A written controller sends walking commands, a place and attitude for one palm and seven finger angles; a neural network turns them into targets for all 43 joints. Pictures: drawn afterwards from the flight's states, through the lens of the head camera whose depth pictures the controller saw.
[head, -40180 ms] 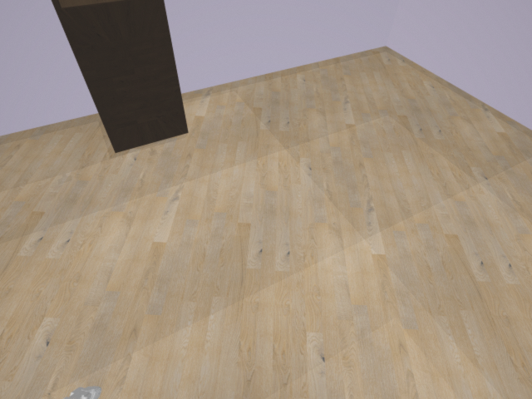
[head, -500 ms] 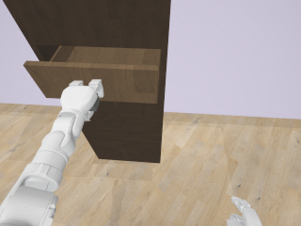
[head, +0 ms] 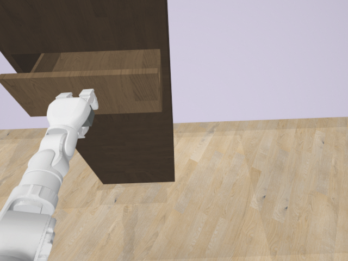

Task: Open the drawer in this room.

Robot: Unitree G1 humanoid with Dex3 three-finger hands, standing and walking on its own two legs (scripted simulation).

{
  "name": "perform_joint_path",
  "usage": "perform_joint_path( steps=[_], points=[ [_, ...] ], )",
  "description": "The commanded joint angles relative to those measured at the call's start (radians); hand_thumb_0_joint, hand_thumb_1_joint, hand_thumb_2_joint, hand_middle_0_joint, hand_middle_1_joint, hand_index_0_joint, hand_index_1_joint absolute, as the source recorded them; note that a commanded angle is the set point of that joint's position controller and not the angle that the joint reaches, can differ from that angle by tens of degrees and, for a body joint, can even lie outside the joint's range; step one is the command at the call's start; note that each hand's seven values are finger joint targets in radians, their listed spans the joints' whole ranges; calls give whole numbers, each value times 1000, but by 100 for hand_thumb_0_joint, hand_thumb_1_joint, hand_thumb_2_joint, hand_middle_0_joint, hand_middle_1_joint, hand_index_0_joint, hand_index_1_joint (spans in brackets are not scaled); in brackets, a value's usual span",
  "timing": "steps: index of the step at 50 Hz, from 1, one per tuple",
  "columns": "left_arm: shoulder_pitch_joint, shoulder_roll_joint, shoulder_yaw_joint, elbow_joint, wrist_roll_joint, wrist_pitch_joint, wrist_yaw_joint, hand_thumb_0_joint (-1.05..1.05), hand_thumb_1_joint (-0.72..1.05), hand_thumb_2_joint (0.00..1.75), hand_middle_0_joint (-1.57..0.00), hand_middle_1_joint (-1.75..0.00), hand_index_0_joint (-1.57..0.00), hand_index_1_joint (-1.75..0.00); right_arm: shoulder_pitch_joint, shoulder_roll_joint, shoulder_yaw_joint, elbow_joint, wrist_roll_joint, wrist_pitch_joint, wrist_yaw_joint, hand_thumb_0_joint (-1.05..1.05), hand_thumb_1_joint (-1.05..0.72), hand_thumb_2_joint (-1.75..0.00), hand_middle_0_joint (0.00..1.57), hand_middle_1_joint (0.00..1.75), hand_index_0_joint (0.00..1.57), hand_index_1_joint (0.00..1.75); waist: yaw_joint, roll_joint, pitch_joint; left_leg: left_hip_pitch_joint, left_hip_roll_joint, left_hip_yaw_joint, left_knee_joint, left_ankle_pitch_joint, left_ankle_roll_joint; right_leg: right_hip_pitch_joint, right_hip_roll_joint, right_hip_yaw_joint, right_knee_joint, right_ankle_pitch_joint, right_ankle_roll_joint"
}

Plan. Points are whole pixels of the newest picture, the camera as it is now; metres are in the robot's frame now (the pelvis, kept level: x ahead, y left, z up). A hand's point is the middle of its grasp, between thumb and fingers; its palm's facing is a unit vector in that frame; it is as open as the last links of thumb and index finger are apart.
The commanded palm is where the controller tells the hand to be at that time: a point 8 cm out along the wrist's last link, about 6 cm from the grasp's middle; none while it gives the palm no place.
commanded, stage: pull the drawer open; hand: left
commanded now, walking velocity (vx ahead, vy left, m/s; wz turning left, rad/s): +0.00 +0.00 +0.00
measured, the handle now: (84, 108) +0.47 +0.24 +0.07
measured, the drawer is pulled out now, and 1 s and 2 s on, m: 0.09 0.20 0.30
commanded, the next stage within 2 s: open the thumb to release the handle in 1.50 s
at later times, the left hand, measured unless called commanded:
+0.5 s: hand (71, 153) +0.35 +0.24 +0.05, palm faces +0.04 -0.06 -1.00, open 7.7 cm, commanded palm +0.33 +0.24 +0.11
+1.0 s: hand (68, 164) +0.32 +0.24 +0.06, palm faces +0.01 -0.08 -1.00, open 7.7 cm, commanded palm +0.26 +0.24 +0.11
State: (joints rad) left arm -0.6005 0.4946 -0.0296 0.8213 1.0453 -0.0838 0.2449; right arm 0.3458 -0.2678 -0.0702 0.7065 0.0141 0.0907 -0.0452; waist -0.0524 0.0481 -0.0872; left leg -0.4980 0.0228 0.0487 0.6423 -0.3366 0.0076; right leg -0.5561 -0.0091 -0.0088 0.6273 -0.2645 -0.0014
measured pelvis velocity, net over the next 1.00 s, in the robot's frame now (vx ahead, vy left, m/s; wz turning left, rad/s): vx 0.03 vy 0.00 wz -0.01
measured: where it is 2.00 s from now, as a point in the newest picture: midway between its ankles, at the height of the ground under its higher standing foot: outside the picture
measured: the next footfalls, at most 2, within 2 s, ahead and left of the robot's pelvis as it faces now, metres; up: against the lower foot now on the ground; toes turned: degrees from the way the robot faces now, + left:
none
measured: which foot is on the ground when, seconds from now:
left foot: down 0.00-1.00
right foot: down 0.00-1.00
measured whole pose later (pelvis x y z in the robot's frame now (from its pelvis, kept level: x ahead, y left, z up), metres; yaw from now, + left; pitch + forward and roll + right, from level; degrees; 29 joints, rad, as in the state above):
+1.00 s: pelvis +0.03 +0.00 +0.01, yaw -1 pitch +7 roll +0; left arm 0.09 0.45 0.01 0.04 0.96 0.01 0.17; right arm 0.20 -0.27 -0.04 0.62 -0.01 0.08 -0.02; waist 0.01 0.07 -0.07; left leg -0.33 0.03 0.06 0.58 -0.36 0.00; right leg -0.41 0.00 0.00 0.60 -0.31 0.00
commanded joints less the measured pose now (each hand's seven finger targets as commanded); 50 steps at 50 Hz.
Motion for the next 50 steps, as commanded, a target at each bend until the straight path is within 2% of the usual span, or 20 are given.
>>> perform_joint_path(
  steps=[1,3,4,6,15,17,19,22,24,28,31,32,34,36,40,41,44,46,48,50],
  points=[
    [-174,193,70,-313,-23,-16,23,0,90,90,-40,-135,-40,-135,-68,-133,-40,-160,3,-47,2,0,-90,-90,20,30,20,30,70,-16,-358,119,-45,-5,-98,298,32,299,42,-5,-64,224,-40],
    [-39,172,74,-381,-35,3,15,0,90,90,-40,-135,-40,-135,-90,-129,-38,-183,9,-51,8,0,-90,-90,20,30,20,30,89,-22,-339,130,-41,-2,-102,346,31,310,45,-11,-59,260,-39],
    [-1,140,52,-419,-43,14,10,0,90,90,-40,-135,-40,-135,-104,-128,-37,-192,11,-54,11,0,-90,-90,20,30,20,30,87,-35,-324,137,-39,0,-103,358,32,307,44,-12,-63,267,-36],
    [71,156,77,-497,-53,34,6,0,90,90,-40,-135,-40,-135,-124,-134,-36,-202,12,-57,15,0,-90,-90,20,30,20,30,92,-36,-311,152,-32,-8,-108,406,29,317,45,-17,-63,278,-37],
    [420,58,32,-881,-62,146,-8,0,90,90,-40,-135,-40,-135,-227,-108,-12,-242,1,-70,42,0,-90,-90,20,30,20,30,119,7,-291,290,-7,-31,-87,681,7,313,36,-40,-48,380,-24],
    [460,69,47,-933,-65,160,-14,0,90,90,-40,-135,-40,-135,-249,-104,-3,-241,-3,-67,44,0,-90,-90,20,30,20,30,119,-9,-269,295,-5,-35,-89,690,3,319,33,-42,-49,389,-22],
    [115,105,23,-832,-32,165,-5,0,90,90,-40,-135,-40,-135,-244,-112,10,-188,-2,-55,20,0,-90,-90,20,30,20,30,43,-34,-180,265,-16,-38,-82,559,0,223,40,-47,-58,318,-22],
    [123,99,13,-795,-1,161,-7,0,90,90,-40,-135,-40,-135,-244,-93,5,-175,-10,-56,8,0,-90,-90,20,30,20,30,79,3,-244,302,-28,-31,-79,561,-4,246,37,-43,-57,305,-32],
    [96,84,-7,-809,-2,159,-15,0,90,90,-40,-135,-40,-135,-253,-86,8,-174,-14,-51,5,0,-90,-90,20,30,20,30,85,4,-299,324,-34,-32,-65,612,-6,275,35,-41,-49,357,-34],
    [80,74,-22,-768,-21,152,-42,0,90,90,-40,-135,-40,-135,-271,-78,16,-172,-16,-37,-2,0,-90,-90,20,30,20,30,82,-14,-271,305,-41,-31,-65,577,-2,285,33,-43,-54,366,-32],
    [65,133,26,-751,-27,131,-54,0,90,90,-40,-135,-40,-135,-279,-85,19,-174,-19,-33,-10,0,-90,-90,20,30,20,30,89,-43,-279,281,-47,-23,-68,531,5,315,31,-33,-59,376,-31],
    [53,103,-3,-746,-26,126,-58,0,90,90,-40,-135,-40,-135,-285,-75,25,-180,-22,-35,-9,0,-90,-90,20,30,20,30,87,-22,-272,275,-50,-23,-70,503,7,308,27,-35,-59,363,-29],
    [59,106,8,-721,-28,108,-57,0,90,90,-40,-135,-40,-135,-280,-76,24,-178,-21,-35,-11,0,-90,-90,20,30,20,30,88,-30,-245,251,-54,-23,-74,470,8,299,30,-36,-59,347,-31],
    [151,142,51,-742,-30,95,-55,0,90,90,-40,-135,-40,-135,-281,-80,19,-190,-23,-36,-7,0,-90,-90,20,30,20,30,112,-25,-273,249,-53,-20,-77,469,8,336,31,-27,-62,349,-33],
    [324,118,67,-805,-54,76,-57,0,90,90,-40,-135,-40,-135,-298,-77,17,-219,-21,-44,1,0,-90,-90,20,30,20,30,139,-33,-265,216,-54,-15,-92,449,12,374,26,-22,-57,364,-30],
    [367,150,100,-818,-60,72,-56,0,90,90,-40,-135,-40,-135,-299,-84,15,-222,-21,-45,4,0,-90,-90,20,30,20,30,143,-44,-263,211,-50,-13,-96,443,10,388,27,-17,-61,353,-30],
    [533,101,91,-923,-82,68,-51,0,90,90,-40,-135,-40,-135,-311,-79,12,-250,-20,-59,16,0,-90,-90,20,30,20,30,160,-27,-255,212,-44,-11,-102,471,14,393,24,-19,-53,365,-28],
    [641,126,134,-972,-90,71,-41,0,90,90,-40,-135,-40,-135,-317,-88,9,-258,-19,-63,22,0,-90,-90,20,30,20,30,167,-40,-256,206,-42,-13,-102,486,10,407,24,-15,-50,374,-28],
    [725,94,122,-1062,-100,70,-27,0,90,90,-40,-135,-40,-135,-319,-84,5,-266,-19,-75,31,0,-90,-90,20,30,20,30,164,-12,-242,215,-36,-12,-99,491,10,384,22,-17,-46,369,-27],
    [810,98,140,-1106,-99,79,-9,0,90,90,-40,-135,-40,-135,-321,-89,5,-268,-20,-81,38,0,-90,-90,20,30,20,30,161,-36,-225,210,-32,-11,-92,496,10,371,21,-18,-41,380,-24]
  ],
)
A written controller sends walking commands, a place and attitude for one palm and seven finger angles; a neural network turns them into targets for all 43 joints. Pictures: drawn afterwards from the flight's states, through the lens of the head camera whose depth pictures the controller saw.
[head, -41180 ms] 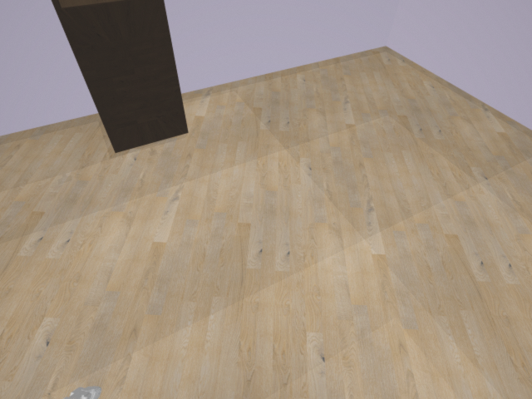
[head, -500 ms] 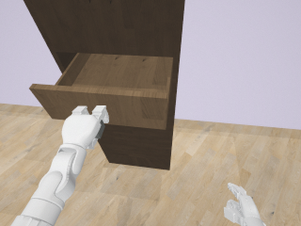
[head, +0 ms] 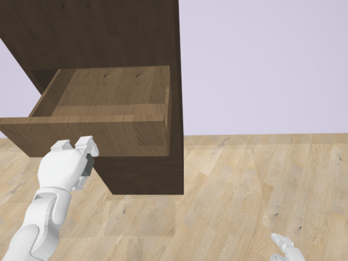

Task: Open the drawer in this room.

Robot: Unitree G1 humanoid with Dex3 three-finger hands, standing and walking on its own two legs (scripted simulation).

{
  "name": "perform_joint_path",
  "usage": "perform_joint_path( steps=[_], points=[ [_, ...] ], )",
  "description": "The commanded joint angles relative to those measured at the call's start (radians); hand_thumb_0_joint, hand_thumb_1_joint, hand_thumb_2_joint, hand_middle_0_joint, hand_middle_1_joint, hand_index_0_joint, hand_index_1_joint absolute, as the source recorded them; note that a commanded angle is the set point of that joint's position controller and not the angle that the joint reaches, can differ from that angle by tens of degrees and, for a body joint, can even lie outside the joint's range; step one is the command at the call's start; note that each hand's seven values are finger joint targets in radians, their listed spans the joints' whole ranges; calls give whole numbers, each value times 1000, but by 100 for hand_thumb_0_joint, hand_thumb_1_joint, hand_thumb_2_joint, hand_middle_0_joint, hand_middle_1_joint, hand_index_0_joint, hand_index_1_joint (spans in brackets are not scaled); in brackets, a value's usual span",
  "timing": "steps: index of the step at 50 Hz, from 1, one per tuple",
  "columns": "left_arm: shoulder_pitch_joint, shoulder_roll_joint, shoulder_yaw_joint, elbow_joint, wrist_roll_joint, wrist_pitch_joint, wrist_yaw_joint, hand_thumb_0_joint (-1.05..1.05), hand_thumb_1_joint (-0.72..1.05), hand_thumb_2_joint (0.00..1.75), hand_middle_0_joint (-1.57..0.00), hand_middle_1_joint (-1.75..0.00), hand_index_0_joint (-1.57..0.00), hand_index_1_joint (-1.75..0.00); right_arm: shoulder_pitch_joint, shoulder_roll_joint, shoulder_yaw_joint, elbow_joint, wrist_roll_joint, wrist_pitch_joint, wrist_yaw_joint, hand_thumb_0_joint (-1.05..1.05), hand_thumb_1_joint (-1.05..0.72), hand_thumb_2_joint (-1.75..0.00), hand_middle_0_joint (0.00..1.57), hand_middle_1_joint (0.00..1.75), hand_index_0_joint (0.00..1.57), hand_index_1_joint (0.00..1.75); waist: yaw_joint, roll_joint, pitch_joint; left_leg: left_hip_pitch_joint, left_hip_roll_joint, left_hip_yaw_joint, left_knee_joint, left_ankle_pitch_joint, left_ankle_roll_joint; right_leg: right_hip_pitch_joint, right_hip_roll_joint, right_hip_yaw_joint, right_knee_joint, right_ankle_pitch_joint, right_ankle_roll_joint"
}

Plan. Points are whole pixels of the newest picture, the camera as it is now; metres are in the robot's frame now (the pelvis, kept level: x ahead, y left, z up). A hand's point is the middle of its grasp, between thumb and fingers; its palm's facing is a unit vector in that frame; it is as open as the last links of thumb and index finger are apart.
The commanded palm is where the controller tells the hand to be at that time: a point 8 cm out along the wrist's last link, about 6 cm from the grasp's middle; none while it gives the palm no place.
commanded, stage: pull the drawer open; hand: left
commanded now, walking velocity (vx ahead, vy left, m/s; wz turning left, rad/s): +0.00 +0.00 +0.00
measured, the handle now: (82, 155) +0.33 +0.24 +0.07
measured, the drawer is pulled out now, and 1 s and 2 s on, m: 0.20 0.30 0.30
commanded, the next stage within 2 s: open the thumb to release the handle in 0.50 s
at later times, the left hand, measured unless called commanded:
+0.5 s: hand (61, 223) +0.19 +0.24 +0.05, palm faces +0.03 -0.08 -1.00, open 7.7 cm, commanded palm +0.15 +0.24 +0.11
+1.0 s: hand (60, 221) +0.19 +0.24 +0.05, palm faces +0.04 -0.06 -1.00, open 10.0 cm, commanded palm +0.16 +0.25 +0.11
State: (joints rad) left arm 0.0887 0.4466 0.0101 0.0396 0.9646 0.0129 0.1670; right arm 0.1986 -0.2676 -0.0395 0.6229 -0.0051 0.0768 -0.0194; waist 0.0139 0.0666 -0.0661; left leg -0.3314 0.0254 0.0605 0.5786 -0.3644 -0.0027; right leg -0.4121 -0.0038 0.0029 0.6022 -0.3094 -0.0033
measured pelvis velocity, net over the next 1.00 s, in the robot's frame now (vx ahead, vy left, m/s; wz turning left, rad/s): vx -0.02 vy -0.01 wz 0.04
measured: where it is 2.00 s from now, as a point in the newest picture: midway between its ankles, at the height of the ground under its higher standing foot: outside the picture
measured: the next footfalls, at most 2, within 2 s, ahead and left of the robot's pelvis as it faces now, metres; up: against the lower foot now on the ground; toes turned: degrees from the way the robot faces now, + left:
none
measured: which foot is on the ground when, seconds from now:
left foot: down 0.00-1.00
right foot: down 0.00-1.00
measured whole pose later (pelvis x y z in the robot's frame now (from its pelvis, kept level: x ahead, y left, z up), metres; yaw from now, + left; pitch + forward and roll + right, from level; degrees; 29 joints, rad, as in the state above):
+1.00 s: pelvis -0.02 -0.01 +0.00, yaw +2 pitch +3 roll +0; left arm 0.33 0.47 -0.02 -0.14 0.97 -0.05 0.26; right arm 0.11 -0.22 0.00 0.64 -0.02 0.06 -0.05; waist 0.08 0.08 -0.04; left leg -0.32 0.02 0.02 0.63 -0.36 -0.01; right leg -0.38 -0.01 -0.03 0.64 -0.32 -0.01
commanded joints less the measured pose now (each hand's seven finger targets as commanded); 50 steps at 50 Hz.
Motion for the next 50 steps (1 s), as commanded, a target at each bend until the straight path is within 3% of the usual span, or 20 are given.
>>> perform_joint_path(
  steps=[1,6,8,11,14,16,18,21,24,26,29,30,31,33,34,38,41,43,49,50],
  points=[
    [153,171,130,-348,-19,-16,79,0,90,90,-40,-135,-40,-135,-180,-94,-27,-187,-1,-69,13,0,-90,-90,20,30,20,30,96,-48,-245,38,-35,-22,-26,518,18,229,17,-26,-16,414,-23],
    [268,158,143,-437,-7,2,126,0,90,90,-40,-135,-40,-135,-185,-91,-27,-180,-5,-75,22,0,-90,-90,20,30,20,30,82,-38,-217,44,-30,-28,-9,516,12,184,22,-23,-6,397,-23],
    [310,131,124,-475,-5,5,139,0,90,90,-40,-135,-40,-135,-189,-81,-26,-182,-6,-78,25,0,-90,-90,20,30,20,30,85,-8,-221,59,-30,-28,1,515,13,168,20,-31,2,390,-22],
    [357,155,150,-507,5,11,153,0,90,90,-40,-135,-40,-135,-194,-82,-22,-182,-12,-76,24,0,-90,-90,20,30,20,30,88,-18,-228,68,-26,-32,14,543,10,165,23,-23,7,413,-21],
    [443,121,126,-523,-2,13,154,0,90,90,-40,-135,-40,-135,-202,-72,-9,-187,-12,-73,29,0,-90,-90,20,30,20,30,86,-48,-189,55,-26,-32,24,532,12,148,22,-30,13,419,-13],
    [433,133,134,-562,-2,15,156,0,90,90,-40,-135,-40,-135,-210,-77,-5,-194,-12,-67,29,0,-90,-90,20,30,20,30,82,-32,-185,60,-22,-35,26,524,8,141,23,-23,7,400,-13],
    [472,106,110,-570,1,16,157,0,90,90,-40,-135,-40,-135,-206,-68,0,-199,-12,-65,33,0,-90,-90,20,30,20,30,83,-24,-177,65,-19,-36,31,526,9,126,23,-33,11,386,-10],
    [431,157,151,-585,10,12,164,0,90,90,-40,-135,-40,-135,-208,-73,6,-199,-21,-60,28,0,-90,-90,20,30,20,30,80,-41,-183,65,-21,-42,40,507,6,126,27,-18,9,388,-12],
    [454,136,141,-564,16,2,162,0,90,90,-40,-135,-40,-135,-204,-60,11,-200,-27,-61,27,0,-90,-90,20,30,20,30,91,-27,-171,61,-24,-41,42,509,7,122,23,-23,14,391,-13],
    [473,166,171,-566,11,5,164,0,90,90,-40,-135,-40,-135,-219,-66,15,-205,-22,-58,24,0,-90,-90,20,30,20,30,99,-7,-189,60,-22,-40,41,524,1,146,24,-13,13,415,-15],
    [510,140,151,-583,12,2,165,0,90,90,-40,-135,-40,-135,-214,-61,16,-207,-24,-61,30,0,-90,-90,20,30,20,30,103,14,-183,53,-18,-39,44,555,1,143,22,-22,23,425,-14],
    [230,185,153,-549,34,2,167,0,90,90,-40,-135,-40,-135,-222,-66,19,-166,-31,-44,20,0,-90,-90,20,30,20,30,49,-10,-139,43,-29,-53,42,477,1,96,23,-25,14,381,-18],
    [199,189,166,-539,40,-2,169,0,83,87,-40,-134,-40,-134,-231,-57,11,-176,-38,-46,10,0,-90,-90,20,30,20,30,67,0,-140,51,-28,-50,35,439,4,98,27,-19,7,341,-23],
    [280,168,160,-475,42,-1,173,0,69,81,-38,-133,-38,-133,-215,-47,6,-171,-32,-49,6,0,-90,-90,20,30,20,30,86,5,-175,63,-32,-47,31,439,5,116,26,-29,5,327,-26],
    [262,153,135,-486,41,-3,169,0,62,78,-38,-132,-38,-132,-213,-50,7,-174,-34,-51,6,0,-90,-90,20,30,20,30,80,3,-168,60,-35,-47,32,425,5,109,24,-28,5,323,-24],
    [191,196,166,-430,21,-2,159,0,34,66,-36,-129,-36,-129,-231,-51,4,-154,-24,-50,-13,0,-90,-90,20,30,20,30,81,-51,-163,38,-44,-44,7,325,10,139,19,-23,-22,284,-22],
    [157,228,184,-403,18,-8,155,0,13,57,-35,-127,-35,-127,-245,-54,8,-151,-24,-53,-25,0,-90,-90,20,30,20,30,89,-42,-165,31,-51,-41,-6,298,10,161,16,-9,-37,273,-23],
    [161,198,165,-376,5,-13,148,0,-1,51,-33,-125,-33,-125,-244,-49,7,-145,-18,-58,-27,0,-90,-90,20,30,20,30,89,-44,-151,26,-52,-38,-16,288,12,164,13,-16,-45,266,-20],
    [128,206,165,-321,-5,-36,136,0,-43,33,-30,-121,-30,-121,-251,-53,8,-144,-15,-73,-36,0,-90,-90,20,30,20,30,94,-57,-120,4,-59,-32,-41,223,15,166,10,-9,-74,190,-15],
    [97,231,184,-319,-3,-42,136,0,-50,30,-30,-120,-30,-120,-251,-55,7,-138,-13,-73,-37,0,-90,-90,20,30,20,30,91,-59,-124,4,-59,-31,-43,220,16,168,9,-2,-81,186,-15]
  ],
)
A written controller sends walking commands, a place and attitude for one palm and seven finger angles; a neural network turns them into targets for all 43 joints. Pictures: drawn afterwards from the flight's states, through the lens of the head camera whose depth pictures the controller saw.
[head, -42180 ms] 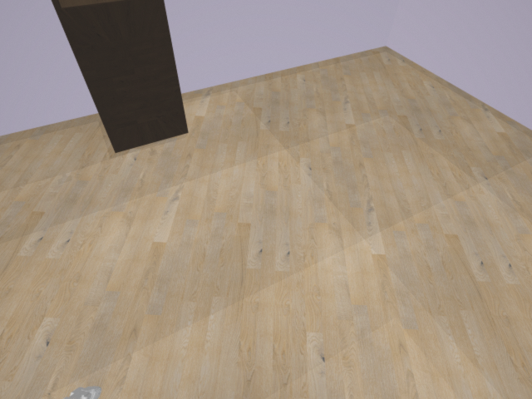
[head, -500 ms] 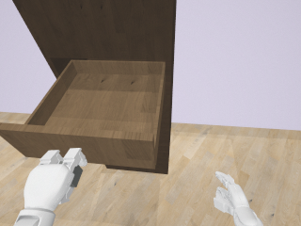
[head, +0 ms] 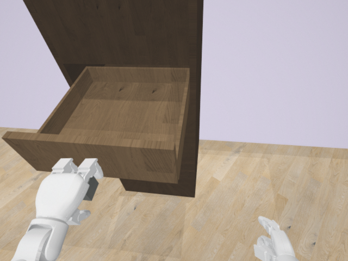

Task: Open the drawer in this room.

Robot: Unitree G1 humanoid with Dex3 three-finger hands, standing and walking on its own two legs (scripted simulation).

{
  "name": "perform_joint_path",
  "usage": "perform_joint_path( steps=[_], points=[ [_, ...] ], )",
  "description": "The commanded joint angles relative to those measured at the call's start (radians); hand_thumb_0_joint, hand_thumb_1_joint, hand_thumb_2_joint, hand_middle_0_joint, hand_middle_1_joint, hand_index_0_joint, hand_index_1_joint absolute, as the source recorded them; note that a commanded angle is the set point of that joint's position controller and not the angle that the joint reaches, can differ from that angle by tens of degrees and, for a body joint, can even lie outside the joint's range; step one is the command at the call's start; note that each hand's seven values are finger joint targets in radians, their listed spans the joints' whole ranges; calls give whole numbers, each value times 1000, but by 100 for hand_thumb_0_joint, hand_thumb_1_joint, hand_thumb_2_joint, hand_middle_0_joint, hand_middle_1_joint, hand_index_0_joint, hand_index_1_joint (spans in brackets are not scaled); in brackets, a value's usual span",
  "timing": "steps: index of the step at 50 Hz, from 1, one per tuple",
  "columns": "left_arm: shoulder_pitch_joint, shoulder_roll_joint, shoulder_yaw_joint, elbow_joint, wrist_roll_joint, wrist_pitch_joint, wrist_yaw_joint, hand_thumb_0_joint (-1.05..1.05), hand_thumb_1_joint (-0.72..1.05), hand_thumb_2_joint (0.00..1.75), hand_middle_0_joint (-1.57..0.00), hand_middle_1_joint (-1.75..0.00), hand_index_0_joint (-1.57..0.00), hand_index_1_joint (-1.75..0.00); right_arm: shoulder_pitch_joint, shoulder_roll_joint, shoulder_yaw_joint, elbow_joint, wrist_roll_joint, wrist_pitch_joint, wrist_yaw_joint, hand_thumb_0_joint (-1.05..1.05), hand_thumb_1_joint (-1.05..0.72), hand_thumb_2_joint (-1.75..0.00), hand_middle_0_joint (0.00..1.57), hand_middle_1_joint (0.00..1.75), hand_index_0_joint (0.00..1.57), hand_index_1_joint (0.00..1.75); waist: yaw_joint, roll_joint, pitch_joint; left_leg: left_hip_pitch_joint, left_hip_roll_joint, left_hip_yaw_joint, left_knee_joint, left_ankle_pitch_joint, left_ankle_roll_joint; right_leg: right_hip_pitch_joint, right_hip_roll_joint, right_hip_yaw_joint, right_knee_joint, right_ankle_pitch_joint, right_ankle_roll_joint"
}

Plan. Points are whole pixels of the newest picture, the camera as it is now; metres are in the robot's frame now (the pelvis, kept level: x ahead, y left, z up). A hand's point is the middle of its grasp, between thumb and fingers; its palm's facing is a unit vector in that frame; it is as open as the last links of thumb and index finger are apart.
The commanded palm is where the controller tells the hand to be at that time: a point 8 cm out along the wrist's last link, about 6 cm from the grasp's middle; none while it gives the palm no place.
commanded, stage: open the thumb to release the handle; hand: left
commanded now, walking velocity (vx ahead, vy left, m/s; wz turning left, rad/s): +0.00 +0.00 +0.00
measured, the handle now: (86, 177) +0.26 +0.24 +0.07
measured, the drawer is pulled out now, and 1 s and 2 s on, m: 0.30 0.30 0.30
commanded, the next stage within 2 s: lift the hand off the handle in 0.10 s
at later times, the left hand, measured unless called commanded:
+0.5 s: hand (80, 197) +0.22 +0.24 +0.05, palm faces +0.05 -0.06 -1.00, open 13.5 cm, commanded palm +0.21 +0.24 +0.11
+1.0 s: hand (67, 180) +0.23 +0.25 +0.11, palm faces +0.07 -0.06 -1.00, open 13.4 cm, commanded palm +0.21 +0.25 +0.18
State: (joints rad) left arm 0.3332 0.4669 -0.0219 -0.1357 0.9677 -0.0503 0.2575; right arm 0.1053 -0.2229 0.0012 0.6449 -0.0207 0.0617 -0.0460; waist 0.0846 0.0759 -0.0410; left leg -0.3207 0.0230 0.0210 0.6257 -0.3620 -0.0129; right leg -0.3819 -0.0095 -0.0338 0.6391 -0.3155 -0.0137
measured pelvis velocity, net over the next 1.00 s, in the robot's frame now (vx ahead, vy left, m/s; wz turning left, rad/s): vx -0.01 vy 0.01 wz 0.01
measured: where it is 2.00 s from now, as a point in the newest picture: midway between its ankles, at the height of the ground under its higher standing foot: outside the picture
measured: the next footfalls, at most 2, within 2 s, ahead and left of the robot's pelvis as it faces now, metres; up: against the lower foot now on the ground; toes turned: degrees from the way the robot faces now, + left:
none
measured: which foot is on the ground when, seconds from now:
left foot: down 0.00-1.00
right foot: down 0.00-1.00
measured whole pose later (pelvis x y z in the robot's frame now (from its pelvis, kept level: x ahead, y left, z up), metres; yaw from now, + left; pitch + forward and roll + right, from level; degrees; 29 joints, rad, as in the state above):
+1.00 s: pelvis -0.01 +0.01 +0.01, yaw +1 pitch -1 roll +0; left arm 0.15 0.50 -0.05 -0.15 0.92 0.00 0.09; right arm 0.09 -0.24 0.01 0.66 0.00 0.04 -0.05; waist 0.11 0.10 -0.01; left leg -0.19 0.00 0.02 0.47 -0.27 0.00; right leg -0.24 -0.03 -0.04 0.49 -0.23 0.00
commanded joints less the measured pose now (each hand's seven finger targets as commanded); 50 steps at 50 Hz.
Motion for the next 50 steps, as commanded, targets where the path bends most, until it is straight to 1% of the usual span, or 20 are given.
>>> perform_joint_path(
  steps=[1,6,9,10,11,15,16,19,21,24,26,28,31,36,38,44,46,47,49,50],
  points=[
    [-143,229,236,-130,-8,21,45,0,-50,30,-30,-120,-30,-120,-159,-103,-34,-161,1,-58,-14,0,-90,-90,20,30,20,30,26,-71,-152,-6,-58,10,-93,213,25,150,15,41,-123,185,-5],
    [-184,213,219,-115,-7,-1,42,0,-50,30,-30,-120,-30,-120,-159,-101,-38,-157,4,-68,-17,0,-90,-90,20,30,20,30,24,-46,-164,1,-61,17,-102,195,24,149,12,46,-137,154,-5],
    [-214,193,191,-89,-2,-5,42,0,-50,30,-30,-120,-30,-120,-162,-98,-37,-155,6,-72,-18,0,-90,-90,20,30,20,30,17,-46,-129,-10,-63,17,-109,164,25,122,14,39,-144,113,-4],
    [-176,128,136,-95,-3,-2,39,0,-50,30,-30,-120,-30,-120,-159,-94,-40,-163,5,-77,-13,0,-90,-90,20,30,20,30,18,-54,-140,-1,-63,21,-106,172,26,121,12,36,-143,119,-3],
    [-197,158,161,-90,-1,-3,41,0,-50,30,-30,-120,-30,-120,-156,-100,-42,-158,8,-78,-11,0,-90,-90,20,30,20,30,9,-70,-145,2,-60,19,-106,179,25,123,16,41,-148,118,-4],
    [-290,164,135,-76,34,5,46,0,-50,30,-30,-120,-30,-120,-155,-99,-40,-151,3,-75,-14,0,-90,-90,20,30,20,30,8,-48,-146,3,-64,21,-111,157,28,107,13,38,-150,88,-6],
    [-318,161,127,-59,32,10,42,0,-50,30,-30,-120,-30,-120,-153,-101,-39,-149,5,-75,-15,0,-90,-90,20,30,20,30,-2,-72,-136,2,-61,17,-114,153,27,104,15,37,-156,80,-5],
    [-374,148,96,-28,32,13,31,0,-50,30,-30,-120,-30,-120,-150,-100,-38,-141,8,-78,-20,0,-90,-90,20,30,20,30,-4,-56,-130,6,-63,19,-122,127,30,93,14,30,-160,51,-4],
    [-403,187,126,-20,31,14,27,0,-50,30,-30,-120,-30,-120,-147,-104,-39,-138,9,-75,-23,0,-90,-90,20,30,20,30,-2,-56,-144,14,-62,16,-128,142,28,111,17,34,-164,61,-6],
    [-423,136,74,4,25,15,14,0,-50,30,-30,-120,-30,-120,-142,-97,-36,-133,11,-76,-24,0,-90,-90,20,30,20,30,-6,-71,-138,13,-63,15,-132,146,29,110,14,23,-161,77,-3],
    [-455,180,110,-4,21,14,8,0,-50,30,-30,-120,-30,-120,-144,-103,-35,-135,13,-75,-26,0,-90,-90,20,30,20,30,1,-79,-154,21,-61,13,-142,147,28,131,16,29,-171,69,-4],
    [-466,202,125,-54,20,9,5,0,-50,30,-30,-120,-30,-120,-152,-97,-34,-138,12,-75,-28,0,-90,-90,20,30,20,30,14,-21,-189,42,-62,11,-151,176,28,162,12,28,-165,97,-9],
    [-455,237,165,-79,5,11,-9,0,-50,30,-30,-120,-30,-120,-158,-100,-30,-141,13,-76,-30,0,-90,-90,20,30,20,30,19,-31,-192,59,-58,7,-162,216,26,192,16,26,-169,135,-9],
    [-443,227,168,-159,-24,-5,-21,0,-50,30,-30,-120,-30,-120,-163,-99,-29,-147,14,-82,-24,0,-90,-90,20,30,20,30,13,-11,-179,93,-52,2,-181,268,24,202,18,14,-180,173,-9],
    [-428,190,135,-174,-31,5,-31,0,-50,30,-30,-120,-30,-120,-163,-96,-30,-147,18,-80,-17,0,-90,-90,20,30,20,30,15,-6,-162,98,-50,1,-195,261,23,197,18,5,-185,160,-8],
    [-449,219,139,-208,-41,41,-79,0,-50,30,-30,-120,-30,-120,-171,-106,-25,-146,21,-71,-13,0,-90,-90,20,30,20,30,21,-34,-159,125,-52,3,-219,293,27,236,14,2,-207,193,-5],
    [-455,259,170,-270,-49,44,-95,0,-50,30,-30,-120,-30,-120,-189,-109,-21,-155,24,-69,-9,0,-90,-90,20,30,20,30,25,-6,-181,150,-48,-4,-223,326,22,264,18,6,-210,215,-9],
    [-461,215,126,-288,-48,41,-104,0,-50,30,-30,-120,-30,-120,-184,-100,-15,-155,20,-72,-4,0,-90,-90,20,30,20,30,22,-2,-200,160,-50,-2,-223,339,25,266,10,-1,-207,220,-7],
    [-455,209,115,-301,-66,45,-123,0,-50,30,-30,-120,-30,-120,-184,-107,-17,-153,21,-65,-2,0,-90,-90,20,30,20,30,18,6,-158,163,-49,-3,-236,352,22,264,13,-7,-220,239,-6],
    [-454,242,148,-301,-67,49,-130,0,-50,30,-30,-120,-30,-120,-184,-106,-16,-151,23,-62,-2,0,-90,-90,20,30,20,30,22,-5,-156,164,-48,-6,-242,358,22,274,16,-8,-224,244,-7]
  ],
)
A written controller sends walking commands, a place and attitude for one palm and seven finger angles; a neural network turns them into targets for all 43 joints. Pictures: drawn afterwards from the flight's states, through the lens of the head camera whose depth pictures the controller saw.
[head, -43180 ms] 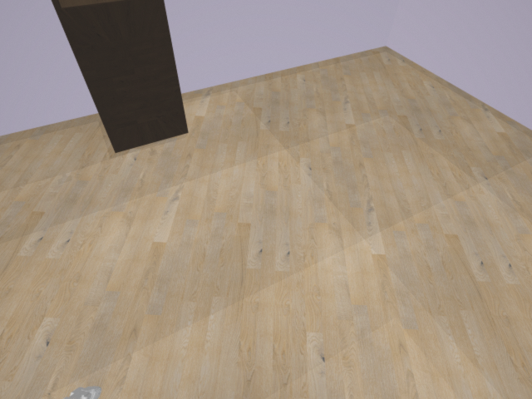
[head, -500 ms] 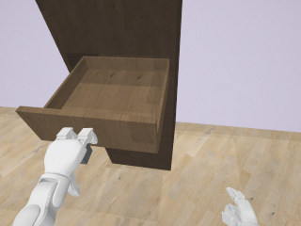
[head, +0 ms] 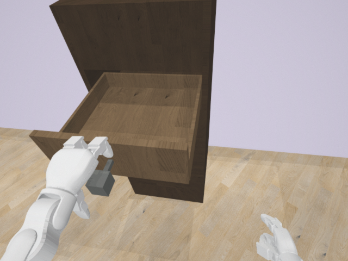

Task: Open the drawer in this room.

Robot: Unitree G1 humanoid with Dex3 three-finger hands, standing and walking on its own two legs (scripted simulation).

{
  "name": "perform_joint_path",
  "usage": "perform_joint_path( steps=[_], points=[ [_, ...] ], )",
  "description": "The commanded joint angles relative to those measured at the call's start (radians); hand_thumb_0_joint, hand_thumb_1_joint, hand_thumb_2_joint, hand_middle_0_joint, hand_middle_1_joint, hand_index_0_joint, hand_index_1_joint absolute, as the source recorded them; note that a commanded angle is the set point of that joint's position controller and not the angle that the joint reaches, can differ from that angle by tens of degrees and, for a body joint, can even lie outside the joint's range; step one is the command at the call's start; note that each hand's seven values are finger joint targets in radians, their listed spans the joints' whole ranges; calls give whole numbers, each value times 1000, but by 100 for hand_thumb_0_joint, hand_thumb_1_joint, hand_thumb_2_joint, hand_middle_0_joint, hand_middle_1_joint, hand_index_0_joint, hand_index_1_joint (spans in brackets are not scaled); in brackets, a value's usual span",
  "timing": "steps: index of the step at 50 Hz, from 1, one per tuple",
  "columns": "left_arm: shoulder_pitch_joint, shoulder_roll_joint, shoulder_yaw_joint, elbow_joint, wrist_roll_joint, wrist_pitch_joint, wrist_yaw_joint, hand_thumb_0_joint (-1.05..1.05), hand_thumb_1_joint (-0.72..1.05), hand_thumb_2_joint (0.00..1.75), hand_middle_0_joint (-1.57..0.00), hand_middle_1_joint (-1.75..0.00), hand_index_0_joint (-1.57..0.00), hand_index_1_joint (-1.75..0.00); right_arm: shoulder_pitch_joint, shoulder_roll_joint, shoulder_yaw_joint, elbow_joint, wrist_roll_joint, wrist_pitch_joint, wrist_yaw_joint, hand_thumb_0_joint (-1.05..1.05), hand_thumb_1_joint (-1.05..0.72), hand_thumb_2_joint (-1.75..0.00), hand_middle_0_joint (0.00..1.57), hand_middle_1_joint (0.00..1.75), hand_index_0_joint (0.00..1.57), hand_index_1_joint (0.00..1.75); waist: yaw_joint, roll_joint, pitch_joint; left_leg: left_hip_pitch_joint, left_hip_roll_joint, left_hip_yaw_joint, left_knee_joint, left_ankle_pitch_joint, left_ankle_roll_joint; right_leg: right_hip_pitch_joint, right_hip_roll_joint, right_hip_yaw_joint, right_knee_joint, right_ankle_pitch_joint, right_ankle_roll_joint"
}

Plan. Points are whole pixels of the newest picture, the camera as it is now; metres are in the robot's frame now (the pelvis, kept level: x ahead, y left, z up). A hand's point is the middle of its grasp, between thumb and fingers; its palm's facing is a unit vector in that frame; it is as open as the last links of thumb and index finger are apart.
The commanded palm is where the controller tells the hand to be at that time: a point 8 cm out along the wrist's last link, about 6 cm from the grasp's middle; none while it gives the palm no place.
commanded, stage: lift the hand off the handle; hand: left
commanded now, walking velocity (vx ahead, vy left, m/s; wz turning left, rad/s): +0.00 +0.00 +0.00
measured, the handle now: (104, 175) +0.28 +0.22 +0.05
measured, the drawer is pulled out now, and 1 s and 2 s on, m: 0.30 0.30 0.30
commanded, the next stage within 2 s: draw the hand back to the body in 0.80 s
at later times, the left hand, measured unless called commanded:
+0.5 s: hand (76, 144) +0.27 +0.23 +0.18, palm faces +0.14 -0.04 -0.99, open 13.8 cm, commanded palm +0.22 +0.23 +0.24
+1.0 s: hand (80, 136) +0.27 +0.22 +0.20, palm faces +0.12 -0.03 -0.99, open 13.9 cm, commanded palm +0.22 +0.23 +0.26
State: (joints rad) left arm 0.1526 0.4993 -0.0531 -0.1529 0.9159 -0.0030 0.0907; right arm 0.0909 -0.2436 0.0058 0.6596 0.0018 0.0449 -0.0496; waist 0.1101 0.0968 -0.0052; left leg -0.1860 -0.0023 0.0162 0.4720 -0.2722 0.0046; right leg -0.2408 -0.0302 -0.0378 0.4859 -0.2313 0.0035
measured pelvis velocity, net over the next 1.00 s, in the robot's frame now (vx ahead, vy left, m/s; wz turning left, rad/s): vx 0.00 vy -0.01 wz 0.00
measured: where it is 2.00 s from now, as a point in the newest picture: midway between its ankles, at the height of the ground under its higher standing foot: outside the picture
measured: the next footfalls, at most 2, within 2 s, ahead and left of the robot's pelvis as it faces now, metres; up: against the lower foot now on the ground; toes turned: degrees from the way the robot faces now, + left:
none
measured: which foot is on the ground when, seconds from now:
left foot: down 0.00-1.00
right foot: down 0.00-1.00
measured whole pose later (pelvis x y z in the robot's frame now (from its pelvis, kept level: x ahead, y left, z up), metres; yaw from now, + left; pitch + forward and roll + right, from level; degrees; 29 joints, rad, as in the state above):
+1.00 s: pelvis +0.00 -0.01 +0.00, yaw +0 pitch -2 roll +1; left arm -0.04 0.64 0.05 -0.31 0.75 0.08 -0.20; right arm 0.07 -0.27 0.06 0.61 0.03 0.08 0.01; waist 0.09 0.13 0.00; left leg -0.16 0.00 0.01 0.44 -0.25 0.00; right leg -0.22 -0.02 -0.04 0.46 -0.22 0.00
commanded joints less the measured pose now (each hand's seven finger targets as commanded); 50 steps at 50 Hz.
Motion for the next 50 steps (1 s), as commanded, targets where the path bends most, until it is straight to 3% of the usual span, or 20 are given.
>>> perform_joint_path(
  steps=[1,4,6,7,11,16,18,21,24,26,27,31,33,36,38,41,42,44,46,50],
  points=[
    [-270,240,212,-281,-25,9,30,0,-50,30,-30,-120,-30,-120,-184,-91,-16,-168,5,-45,2,0,-90,-90,20,30,20,30,-2,-15,-187,32,-20,-3,-86,266,3,143,40,6,-77,162,-26],
    [-310,196,155,-290,-23,18,1,0,-50,30,-30,-120,-30,-120,-182,-89,-13,-167,3,-34,9,0,-90,-90,20,30,20,30,-7,-33,-168,34,-22,-1,-105,270,3,140,35,-7,-89,157,-22],
    [-330,243,195,-346,-40,17,-9,0,-50,30,-30,-120,-30,-120,-197,-90,-9,-175,9,-40,13,0,-90,-90,20,30,20,30,-3,2,-197,58,-20,-7,-101,285,0,164,39,2,-88,170,-25],
    [-359,190,137,-348,-33,16,-20,0,-50,30,-30,-120,-30,-120,-189,-77,0,-176,0,-42,19,0,-90,-90,20,30,20,30,-8,-16,-219,66,-24,-7,-104,283,4,159,33,-11,-88,153,-23],
    [-367,283,227,-355,-61,20,-38,0,-50,30,-30,-120,-30,-120,-195,-92,-3,-171,8,-41,20,0,-90,-90,20,30,20,30,-1,-21,-206,68,-20,-10,-111,300,-1,192,38,-1,-100,190,-23],
    [-369,287,227,-289,-77,68,-91,0,-50,30,-30,-120,-30,-120,-214,-99,3,-169,21,-24,33,0,-90,-90,20,30,20,30,-1,-25,-174,45,-19,-4,-122,295,-4,198,35,0,-109,193,-21],
    [-364,225,158,-261,-78,92,-125,0,-50,30,-30,-120,-30,-120,-203,-91,3,-166,17,-12,38,0,-90,-90,20,30,20,30,-12,-50,-156,42,-22,0,-133,297,0,191,32,-11,-112,191,-19],
    [-358,313,238,-330,-102,111,-168,0,-50,30,-30,-120,-30,-120,-235,-108,9,-198,27,-8,44,0,-90,-90,20,30,20,30,7,-31,-197,39,-18,-2,-119,289,2,225,33,4,-96,212,-18],
    [-371,272,190,-327,-99,111,-202,0,-50,30,-30,-120,-30,-120,-217,-107,12,-201,21,2,49,0,-90,-90,20,30,20,30,-3,-61,-166,25,-21,3,-129,284,7,199,31,-10,-102,193,-14],
    [-389,359,278,-386,-129,97,-202,0,-50,30,-30,-120,-30,-120,-231,-111,13,-215,29,-9,50,0,-90,-90,20,30,20,30,7,-29,-203,33,-17,-3,-111,281,6,220,33,7,-90,205,-17],
    [-408,306,227,-363,-113,93,-208,0,-50,30,-30,-120,-30,-120,-223,-95,23,-213,17,-15,56,0,-90,-90,20,30,20,30,10,-49,-212,26,-28,-3,-111,293,8,219,26,-4,-84,197,-18],
    [-449,421,347,-346,-144,88,-191,0,-50,30,-30,-120,-30,-120,-221,-118,11,-201,30,-17,53,0,-90,-90,20,30,20,30,12,-23,-190,14,-18,-3,-109,264,3,207,29,9,-93,176,-17],
    [-452,339,272,-308,-147,94,-197,0,-50,30,-30,-120,-30,-120,-210,-103,10,-194,29,-18,58,0,-90,-90,20,30,20,30,-1,-39,-171,16,-22,-1,-115,269,4,185,28,-4,-96,168,-15],
    [-514,385,297,-306,-162,112,-207,0,-50,30,-30,-120,-30,-120,-227,-121,11,-200,40,-26,55,0,-90,-90,20,30,20,30,-1,-15,-180,10,-19,-5,-110,238,1,182,27,11,-96,149,-17],
    [-485,286,198,-226,-146,131,-231,0,-50,30,-30,-120,-30,-120,-206,-112,10,-187,39,-17,59,0,-90,-90,20,30,20,30,-21,-57,-141,-4,-19,1,-123,216,3,151,28,-7,-104,120,-12],
    [-515,342,231,-322,-147,130,-247,0,-50,30,-30,-120,-30,-120,-230,-126,12,-216,44,-18,58,0,-90,-90,20,30,20,30,-7,-42,-206,9,-20,-3,-109,214,7,184,28,11,-89,137,-17],
    [-524,295,179,-329,-128,126,-258,0,-50,30,-30,-120,-30,-120,-230,-107,23,-229,34,-25,65,0,-90,-90,20,30,20,30,1,-55,-248,8,-33,-1,-104,226,10,206,20,7,-78,136,-16],
    [-477,357,249,-280,-124,124,-255,0,-50,30,-30,-120,-30,-120,-207,-122,16,-212,30,-12,57,0,-90,-90,20,30,20,30,0,-93,-194,-10,-25,3,-107,223,12,184,24,1,-84,143,-12],
    [-489,471,371,-339,-147,99,-238,0,-50,30,-30,-120,-30,-120,-212,-130,12,-216,30,-21,55,0,-90,-90,20,30,20,30,15,-44,-244,-3,-21,-1,-88,239,10,225,20,20,-72,177,-17],
    [-402,410,355,-313,-177,87,-231,0,-50,30,-30,-120,-30,-120,-204,-116,15,-223,30,-17,58,0,-90,-90,20,30,20,30,11,-60,-190,-19,-24,10,-83,243,8,189,18,7,-73,181,-7]
  ],
)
